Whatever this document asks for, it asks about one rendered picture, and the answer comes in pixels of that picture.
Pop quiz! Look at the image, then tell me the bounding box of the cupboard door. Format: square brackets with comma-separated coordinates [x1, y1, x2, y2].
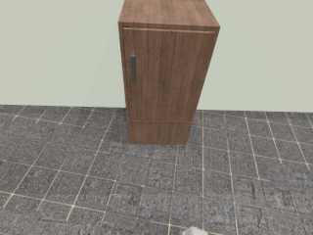
[123, 27, 215, 121]

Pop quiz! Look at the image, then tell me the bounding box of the handle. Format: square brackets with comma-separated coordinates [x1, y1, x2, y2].
[130, 51, 137, 83]

